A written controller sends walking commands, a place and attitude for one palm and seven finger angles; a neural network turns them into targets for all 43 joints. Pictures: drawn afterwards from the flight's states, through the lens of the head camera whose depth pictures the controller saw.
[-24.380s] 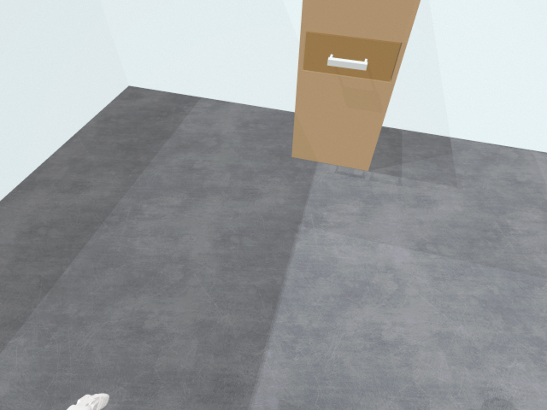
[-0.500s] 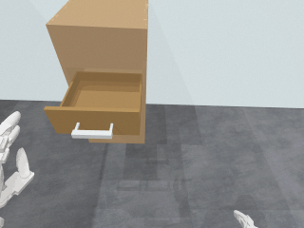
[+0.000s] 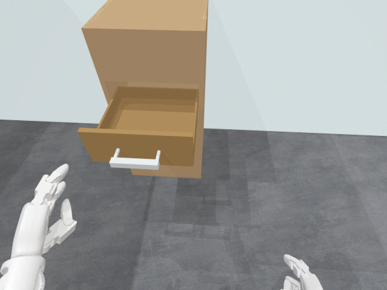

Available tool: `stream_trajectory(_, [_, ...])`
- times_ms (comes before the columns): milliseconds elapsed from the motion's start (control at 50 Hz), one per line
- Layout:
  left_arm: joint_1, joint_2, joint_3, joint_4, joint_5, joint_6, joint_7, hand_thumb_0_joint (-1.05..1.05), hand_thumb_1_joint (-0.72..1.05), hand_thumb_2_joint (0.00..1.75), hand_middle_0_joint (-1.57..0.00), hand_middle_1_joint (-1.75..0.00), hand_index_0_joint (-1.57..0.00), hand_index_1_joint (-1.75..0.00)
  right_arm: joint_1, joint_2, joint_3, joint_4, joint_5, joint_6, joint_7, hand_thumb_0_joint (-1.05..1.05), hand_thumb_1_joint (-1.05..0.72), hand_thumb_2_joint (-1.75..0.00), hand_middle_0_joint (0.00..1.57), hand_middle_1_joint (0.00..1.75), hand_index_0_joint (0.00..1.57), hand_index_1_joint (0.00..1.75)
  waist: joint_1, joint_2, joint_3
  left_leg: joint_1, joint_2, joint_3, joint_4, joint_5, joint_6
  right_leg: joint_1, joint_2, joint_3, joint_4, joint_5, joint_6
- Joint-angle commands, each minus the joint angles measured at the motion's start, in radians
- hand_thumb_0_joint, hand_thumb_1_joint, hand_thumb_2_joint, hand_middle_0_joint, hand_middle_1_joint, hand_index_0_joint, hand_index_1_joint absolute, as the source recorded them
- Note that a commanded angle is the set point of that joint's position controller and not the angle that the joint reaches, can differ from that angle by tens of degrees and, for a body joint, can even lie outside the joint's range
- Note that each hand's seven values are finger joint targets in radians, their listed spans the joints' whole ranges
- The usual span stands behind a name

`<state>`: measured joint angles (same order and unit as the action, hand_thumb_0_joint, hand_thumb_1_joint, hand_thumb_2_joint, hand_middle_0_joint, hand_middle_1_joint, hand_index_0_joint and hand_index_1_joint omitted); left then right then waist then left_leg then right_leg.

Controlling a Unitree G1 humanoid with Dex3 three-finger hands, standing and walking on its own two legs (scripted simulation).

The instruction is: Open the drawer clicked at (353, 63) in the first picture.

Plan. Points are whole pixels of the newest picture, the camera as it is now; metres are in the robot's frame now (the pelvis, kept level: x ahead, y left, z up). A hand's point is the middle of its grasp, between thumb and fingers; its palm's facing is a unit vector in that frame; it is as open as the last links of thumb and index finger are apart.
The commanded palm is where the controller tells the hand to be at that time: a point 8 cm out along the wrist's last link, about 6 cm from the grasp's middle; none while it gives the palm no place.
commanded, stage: let the arm hang, fingers relaxed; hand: left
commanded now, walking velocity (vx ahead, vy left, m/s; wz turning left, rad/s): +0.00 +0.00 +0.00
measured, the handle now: (136, 158) +0.55 +0.24 -0.16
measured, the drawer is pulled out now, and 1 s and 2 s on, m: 0.30 0.30 0.30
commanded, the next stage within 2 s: look to check the result in 1.02 s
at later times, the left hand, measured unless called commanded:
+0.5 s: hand out of the picture -0.04 +0.18 -0.16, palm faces +0.03 -0.97 -0.23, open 7.3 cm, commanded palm none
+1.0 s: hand out of the picture -0.02 +0.14 -0.17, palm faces +0.05 -0.98 -0.17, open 7.4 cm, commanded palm none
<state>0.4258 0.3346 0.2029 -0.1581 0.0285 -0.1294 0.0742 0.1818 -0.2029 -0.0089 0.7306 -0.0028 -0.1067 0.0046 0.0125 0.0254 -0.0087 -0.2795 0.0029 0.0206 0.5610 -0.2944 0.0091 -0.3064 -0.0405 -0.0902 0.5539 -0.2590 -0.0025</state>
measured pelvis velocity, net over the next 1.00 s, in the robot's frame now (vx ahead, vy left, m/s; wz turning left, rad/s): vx -0.01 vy -0.01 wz -0.01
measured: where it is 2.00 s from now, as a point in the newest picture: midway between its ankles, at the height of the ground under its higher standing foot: outside the picture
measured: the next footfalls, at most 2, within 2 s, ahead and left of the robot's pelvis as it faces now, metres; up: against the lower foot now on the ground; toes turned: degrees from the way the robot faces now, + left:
none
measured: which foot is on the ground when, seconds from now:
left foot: down 0.00-1.00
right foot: down 0.00-1.00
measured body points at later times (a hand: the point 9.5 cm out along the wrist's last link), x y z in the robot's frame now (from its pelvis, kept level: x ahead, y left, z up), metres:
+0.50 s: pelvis +0.00 -0.01 +0.01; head +0.03 -0.01 +0.46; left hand -0.04 +0.23 -0.14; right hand -0.04 -0.23 -0.15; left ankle +0.00 +0.11 -0.73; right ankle +0.02 -0.12 -0.73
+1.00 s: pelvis -0.01 -0.01 +0.01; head +0.01 -0.02 +0.46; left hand -0.02 +0.20 -0.15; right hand -0.04 -0.21 -0.16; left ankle +0.00 +0.11 -0.73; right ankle +0.02 -0.12 -0.73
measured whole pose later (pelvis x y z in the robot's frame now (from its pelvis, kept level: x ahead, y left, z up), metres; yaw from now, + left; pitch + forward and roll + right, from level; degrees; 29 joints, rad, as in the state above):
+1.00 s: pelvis -0.01 -0.01 +0.01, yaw -1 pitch -2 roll +0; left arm 0.29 0.11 0.03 1.14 0.01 0.01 0.03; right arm 0.34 -0.08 -0.01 1.12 -0.01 0.01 -0.04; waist 0.00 0.01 0.06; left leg -0.17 0.03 0.02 0.44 -0.23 -0.01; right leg -0.20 -0.01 -0.09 0.43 -0.20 -0.03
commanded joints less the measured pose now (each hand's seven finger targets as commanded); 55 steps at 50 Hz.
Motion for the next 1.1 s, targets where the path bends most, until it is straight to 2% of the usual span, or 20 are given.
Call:
stream_trajectory(0, [-0.043,-0.024,-0.119,0.476,0.015,0.127,-0.056,0.00,0.90,0.90,-0.20,-0.30,-0.20,-0.30,0.042,-0.108,-0.035,-0.020,-0.017,0.054,0.000,0.00,-0.90,-0.90,0.20,0.30,0.20,0.30,-0.021,-0.228,-0.089,-0.016,0.066,-0.081,-0.007,0.308,0.030,0.124,-0.085,0.098,-0.021,0.340,-0.045])
stream_trajectory(20, [-0.058,-0.006,-0.117,0.545,0.013,0.127,-0.054,0.00,0.90,0.90,-0.20,-0.30,-0.20,-0.30,0.049,-0.113,-0.036,-0.016,-0.016,0.069,-0.004,0.00,-0.90,-0.90,0.20,0.30,0.20,0.30,-0.018,-0.249,-0.108,0.007,0.044,-0.059,0.007,0.304,0.022,0.162,-0.117,0.118,-0.029,0.430,-0.064])
stream_trajectory(40, [-0.085,0.004,-0.120,0.613,0.010,0.132,-0.052,0.00,0.90,0.90,-0.20,-0.30,-0.20,-0.30,0.049,-0.112,-0.034,0.000,-0.015,0.081,-0.007,0.00,-0.90,-0.90,0.20,0.30,0.20,0.30,-0.020,-0.222,-0.102,0.023,0.033,-0.052,-0.007,0.302,0.015,0.175,-0.128,0.123,-0.035,0.469,-0.074])
stream_trajectory(60, [-0.111,0.006,-0.125,0.680,0.005,0.138,-0.050,0.00,0.90,0.90,-0.20,-0.30,-0.20,-0.30,0.047,-0.106,-0.030,0.021,-0.016,0.089,-0.011,0.00,-0.90,-0.90,0.20,0.30,0.20,0.30,-0.020,-0.169,-0.086,0.047,0.039,-0.055,-0.032,0.316,0.012,0.167,-0.120,0.116,-0.039,0.451,-0.070])
stream_trajectory(100, [-0.150,0.004,-0.138,0.805,-0.002,0.147,-0.047,0.00,0.90,0.90,-0.20,-0.30,-0.20,-0.30,0.035,-0.101,-0.017,0.063,-0.017,0.098,-0.017,0.00,-0.90,-0.90,0.20,0.30,0.20,0.30,-0.014,0.010,-0.010,0.047,0.066,-0.082,-0.107,0.346,0.019,0.138,-0.071,0.093,-0.060,0.296,-0.044])
stream_trajectory(120, [-0.149,-0.004,-0.144,0.867,-0.006,0.146,-0.046,0.00,0.90,0.90,-0.20,-0.30,-0.20,-0.30,0.034,-0.093,-0.011,0.092,-0.017,0.100,-0.021,0.00,-0.90,-0.90,0.20,0.30,0.20,0.30,-0.005,0.062,0.009,0.033,0.077,-0.089,-0.129,0.351,0.025,0.160,-0.060,0.093,-0.081,0.250,-0.035])
stream_trajectory(180, [-0.136,-0.017,-0.153,1.015,-0.011,0.141,-0.049,0.00,0.90,0.90,-0.20,-0.30,-0.20,-0.30,0.053,-0.079,-0.003,0.159,-0.011,0.105,-0.030,0.00,-0.90,-0.90,0.20,0.30,0.20,0.30,-0.004,0.074,0.021,0.041,0.076,-0.080,-0.166,0.211,0.021,0.179,-0.059,0.111,-0.154,0.148,-0.037])
stream_trajectory(200, [-0.120,-0.050,-0.139,1.038,-0.007,0.139,-0.045,0.00,0.90,0.90,-0.20,-0.30,-0.20,-0.30,0.074,-0.064,-0.009,0.172,-0.016,0.106,-0.034,0.00,-0.90,-0.90,0.20,0.30,0.20,0.30,-0.003,0.092,0.015,0.056,0.081,-0.083,-0.164,0.210,0.025,0.180,-0.057,0.099,-0.167,0.153,-0.042])
stream_trajectory(220, [-0.119,-0.047,-0.144,1.068,-0.009,0.139,-0.046,0.00,0.90,0.90,-0.20,-0.30,-0.20,-0.30,0.090,-0.060,-0.008,0.192,-0.016,0.108,-0.036,0.00,-0.90,-0.90,0.20,0.30,0.20,0.30,-0.006,0.126,0.005,0.063,0.081,-0.078,-0.173,0.188,0.025,0.188,-0.060,0.098,-0.178,0.143,-0.042])
stream_trajectory(280, [-0.117,-0.047,-0.157,1.138,-0.014,0.135,-0.050,0.00,0.90,0.90,-0.20,-0.30,-0.20,-0.30,0.131,-0.049,-0.008,0.242,-0.011,0.109,-0.038,0.00,-0.90,-0.90,0.20,0.30,0.20,0.30,-0.008,0.065,0.014,0.069,0.082,-0.076,-0.185,0.161,0.024,0.189,-0.066,0.100,-0.205,0.128,-0.046])
stream_trajectory(300, [-0.116,-0.051,-0.159,1.156,-0.014,0.134,-0.049,0.00,0.90,0.90,-0.20,-0.30,-0.20,-0.30,0.141,-0.052,-0.009,0.251,-0.009,0.113,-0.040,0.00,-0.90,-0.90,0.20,0.30,0.20,0.30,-0.011,0.019,0.037,0.081,0.088,-0.078,-0.185,0.165,0.026,0.164,-0.063,0.094,-0.213,0.123,-0.047])
stream_trajectory(460, [-0.081,-0.064,-0.177,1.264,-0.020,0.131,-0.044,0.00,0.90,0.90,-0.20,-0.30,-0.20,-0.30,0.213,-0.033,-0.001,0.338,-0.006,0.113,-0.044,0.00,-0.90,-0.90,0.20,0.30,0.20,0.30,-0.013,-0.032,0.065,0.088,0.089,-0.064,-0.210,0.151,0.025,0.156,-0.067,0.093,-0.238,0.081,-0.047])
stream_trajectory(560, [-0.067,-0.079,-0.178,1.287,-0.019,0.133,-0.040,0.00,0.90,0.90,-0.20,-0.30,-0.20,-0.30,0.227,-0.010,0.000,0.363,-0.008,0.115,-0.045,0.00,-0.90,-0.90,0.20,0.30,0.20,0.30,-0.011,-0.040,0.119,0.068,0.084,-0.061,-0.222,0.110,0.025,0.120,-0.062,0.095,-0.249,0.017,-0.046])
stream_trajectory(680, [-0.063,-0.095,-0.171,1.287,-0.016,0.134,-0.038,0.00,0.90,0.90,-0.20,-0.30,-0.20,-0.30,0.245,0.017,-0.004,0.377,-0.012,0.116,-0.044,0.00,-0.90,-0.90,0.20,0.30,0.20,0.30,-0.012,-0.034,0.143,0.044,0.072,-0.054,-0.222,0.055,0.025,0.086,-0.061,0.105,-0.257,-0.054,-0.047])
stream_trajectory(800, [-0.056,-0.118,-0.164,1.279,-0.012,0.129,-0.035,0.00,0.90,0.90,-0.20,-0.30,-0.20,-0.30,0.252,0.035,-0.009,0.375,-0.012,0.111,-0.047,0.00,-0.90,-0.90,0.20,0.30,0.20,0.30,-0.012,-0.020,0.138,0.047,0.077,-0.054,-0.217,0.057,0.024,0.069,-0.054,0.103,-0.246,-0.039,-0.048])
stream_trajectory(840, [-0.059,-0.119,-0.164,1.281,-0.014,0.131,-0.037,0.00,0.90,0.90,-0.20,-0.30,-0.20,-0.30,0.254,0.043,-0.009,0.377,-0.014,0.110,-0.048,0.00,-0.90,-0.90,0.20,0.30,0.20,0.30,-0.011,0.006,0.145,0.033,0.076,-0.053,-0.223,0.052,0.024,0.079,-0.054,0.101,-0.243,-0.028,-0.048])
stream_trajectory(900, [-0.053,-0.127,-0.162,1.281,-0.013,0.129,-0.035,0.00,0.90,0.90,-0.20,-0.30,-0.20,-0.30,0.254,0.044,-0.011,0.374,-0.012,0.109,-0.049,0.00,-0.90,-0.90,0.20,0.30,0.20,0.30,-0.010,-0.017,0.143,0.040,0.079,-0.057,-0.218,0.068,0.024,0.073,-0.053,0.101,-0.239,-0.020,-0.050])
stream_trajectory(920, [-0.055,-0.129,-0.162,1.281,-0.014,0.129,-0.036,0.00,0.90,0.90,-0.20,-0.30,-0.20,-0.30,0.258,0.045,-0.010,0.375,-0.013,0.108,-0.050,0.00,-0.90,-0.90,0.20,0.30,0.20,0.30,-0.012,0.001,0.143,0.036,0.078,-0.057,-0.220,0.064,0.025,0.078,-0.054,0.101,-0.240,-0.019,-0.049])
stream_trajectory(1020, [-0.049,-0.127,-0.161,1.281,-0.015,0.126,-0.036,0.00,0.90,0.90,-0.20,-0.30,-0.20,-0.30,0.260,0.047,-0.012,0.377,-0.011,0.106,-0.050,0.00,-0.90,-0.90,0.20,0.30,0.20,0.30,-0.013,-0.026,0.108,0.065,0.081,-0.053,-0.209,0.112,0.024,0.096,-0.060,0.096,-0.237,0.016,-0.051])
stream_trajectory(1080, [-0.048,-0.126,-0.160,1.283,-0.016,0.125,-0.036,0.00,0.90,0.90,-0.20,-0.30,-0.20,-0.30,0.259,0.045,-0.012,0.381,-0.011,0.107,-0.051,0.00,-0.90,-0.90,0.20,0.30,0.20,0.30,-0.012,-0.014,0.115,0.060,0.077,-0.049,-0.208,0.108,0.020,0.100,-0.061,0.101,-0.244,0.011,-0.052])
